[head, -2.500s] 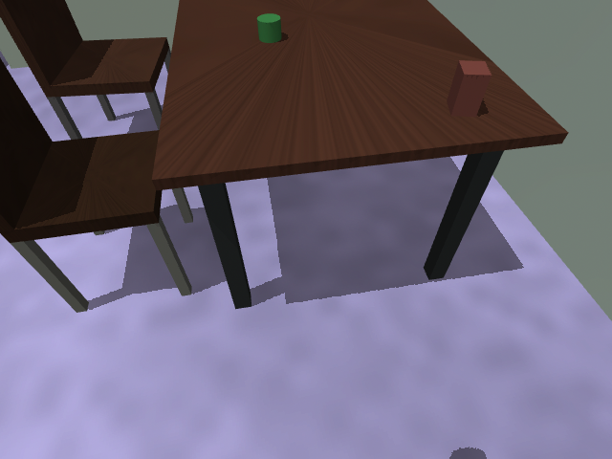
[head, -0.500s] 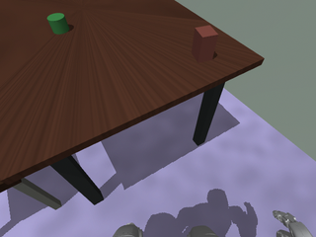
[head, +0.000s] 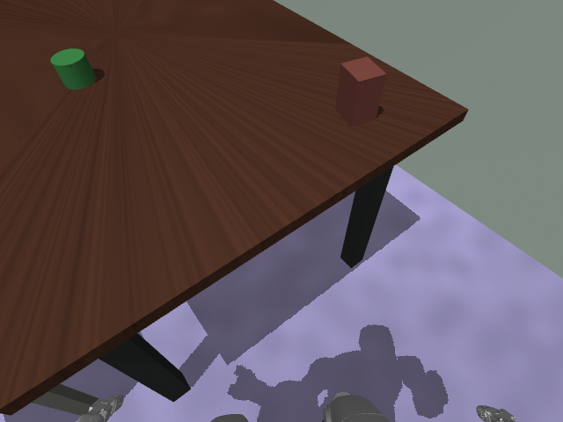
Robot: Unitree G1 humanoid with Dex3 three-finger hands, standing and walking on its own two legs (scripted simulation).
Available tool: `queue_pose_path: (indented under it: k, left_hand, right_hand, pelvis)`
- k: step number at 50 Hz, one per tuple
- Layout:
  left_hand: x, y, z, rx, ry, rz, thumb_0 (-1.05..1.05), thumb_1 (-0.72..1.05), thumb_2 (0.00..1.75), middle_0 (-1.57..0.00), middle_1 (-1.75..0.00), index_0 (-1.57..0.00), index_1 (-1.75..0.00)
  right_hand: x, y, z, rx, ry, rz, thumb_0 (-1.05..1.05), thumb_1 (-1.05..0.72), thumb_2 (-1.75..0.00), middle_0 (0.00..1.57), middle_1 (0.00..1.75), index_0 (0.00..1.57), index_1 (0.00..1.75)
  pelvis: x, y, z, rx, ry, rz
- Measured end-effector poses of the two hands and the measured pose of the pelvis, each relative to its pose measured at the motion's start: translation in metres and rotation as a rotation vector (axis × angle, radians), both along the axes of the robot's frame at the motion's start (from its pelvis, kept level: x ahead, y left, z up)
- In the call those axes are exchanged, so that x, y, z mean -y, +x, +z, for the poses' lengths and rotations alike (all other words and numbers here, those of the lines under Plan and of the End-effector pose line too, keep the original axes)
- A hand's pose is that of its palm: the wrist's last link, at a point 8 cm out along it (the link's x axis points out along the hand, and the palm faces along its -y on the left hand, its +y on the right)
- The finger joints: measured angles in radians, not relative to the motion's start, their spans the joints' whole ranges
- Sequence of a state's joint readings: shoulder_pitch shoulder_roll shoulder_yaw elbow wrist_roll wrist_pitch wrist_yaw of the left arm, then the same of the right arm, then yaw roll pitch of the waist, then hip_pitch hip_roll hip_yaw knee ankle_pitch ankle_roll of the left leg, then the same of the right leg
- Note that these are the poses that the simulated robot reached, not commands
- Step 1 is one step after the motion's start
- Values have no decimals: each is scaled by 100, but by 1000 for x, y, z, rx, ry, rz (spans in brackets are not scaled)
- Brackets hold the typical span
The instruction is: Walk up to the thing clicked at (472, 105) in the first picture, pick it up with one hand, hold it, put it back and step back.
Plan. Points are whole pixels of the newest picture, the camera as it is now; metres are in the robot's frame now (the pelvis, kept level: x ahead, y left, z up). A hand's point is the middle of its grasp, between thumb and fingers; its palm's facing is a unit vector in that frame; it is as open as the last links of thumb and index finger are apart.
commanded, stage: walk up
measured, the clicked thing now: (358, 92) +0.71 -0.16 +0.04
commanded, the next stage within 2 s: stand in 1.46 s
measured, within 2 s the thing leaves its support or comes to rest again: neither
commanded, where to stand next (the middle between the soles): +0.09 -0.01 m, yaw -1 degrees
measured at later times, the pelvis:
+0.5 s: pelvis +0.00 +0.00 +0.02, yaw -3 degrees
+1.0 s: pelvis +0.02 +0.00 +0.04, yaw -3 degrees
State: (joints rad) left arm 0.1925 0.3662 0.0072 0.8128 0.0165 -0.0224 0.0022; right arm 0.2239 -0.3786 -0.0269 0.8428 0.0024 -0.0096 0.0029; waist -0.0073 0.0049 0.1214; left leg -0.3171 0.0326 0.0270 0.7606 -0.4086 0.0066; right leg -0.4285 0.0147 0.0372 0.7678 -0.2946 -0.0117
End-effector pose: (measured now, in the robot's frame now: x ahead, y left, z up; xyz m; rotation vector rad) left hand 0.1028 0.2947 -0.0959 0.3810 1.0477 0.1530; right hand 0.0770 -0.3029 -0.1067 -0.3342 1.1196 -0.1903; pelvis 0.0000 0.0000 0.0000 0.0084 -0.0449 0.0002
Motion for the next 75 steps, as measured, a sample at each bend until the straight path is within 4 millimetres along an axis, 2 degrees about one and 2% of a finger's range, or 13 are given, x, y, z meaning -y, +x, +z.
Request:
queue_pose_path:
  k: [4,9,14,21,28,35,53,75]
  left_hand:
    - [-9,9,-5,-14,-24,8,1,90,90,-21,-30,-20,-30]
    - [-19,13,-5,-27,-20,25,1,90,90,-21,-30,-20,-30]
    - [-18,4,-2,-56,-2,24,1,90,90,-21,-30,-20,-30]
    - [-6,-10,5,-106,-24,39,1,90,90,-21,-30,-20,-30]
    - [5,-16,9,-133,-42,55,1,90,90,-21,-30,-20,-30]
    - [11,-8,12,-143,-61,61,1,90,90,-21,-30,-20,-30]
    - [7,17,15,-139,-57,54,1,90,90,-21,-30,-20,-30]
    - [5,17,14,-168,-47,51,1,90,90,-21,-30,-20,-30]
  right_hand:
    - [-5,-7,10,8,-32,-12,0,-90,-90,21,30,20,30]
    - [3,-16,22,-2,-71,-25,0,-90,-90,21,30,20,30]
    - [16,-23,21,-19,-76,-55,0,-90,-90,21,30,20,30]
    - [14,-28,19,-45,-37,-52,0,-90,-90,21,30,20,30]
    - [8,-22,18,-54,3,-54,0,-90,-90,21,30,20,30]
    - [4,-18,22,-72,11,-61,0,-90,-90,21,30,20,30]
    - [1,-1,30,-59,2,-100,0,-90,-90,21,30,20,30]
    - [-4,-1,26,-92,18,-118,0,-90,-90,21,30,20,30]
  pelvis:
    - [-10,1,3,7,-6,-22]
    - [-8,1,7,7,-20,-40]
    - [-2,-3,9,13,-27,-43]
    - [0,0,19,10,-2,-48]
    - [5,1,27,11,0,-49]
    - [4,6,33,-3,-2,-52]
    - [-1,19,38,-6,-5,-60]
    - [-3,27,40,-8,-6,-61]
